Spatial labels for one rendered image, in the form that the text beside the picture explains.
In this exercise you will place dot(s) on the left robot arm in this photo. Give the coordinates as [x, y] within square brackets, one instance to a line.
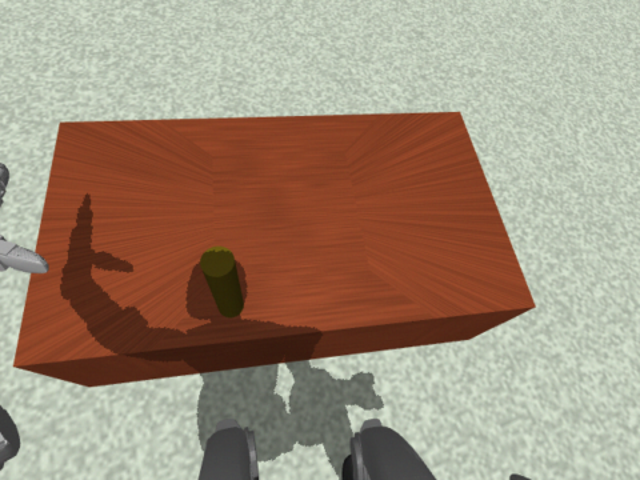
[9, 438]

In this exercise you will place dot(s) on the can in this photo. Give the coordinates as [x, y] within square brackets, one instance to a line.
[219, 268]

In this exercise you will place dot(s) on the left robot hand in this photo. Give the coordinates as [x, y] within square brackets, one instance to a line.
[12, 255]

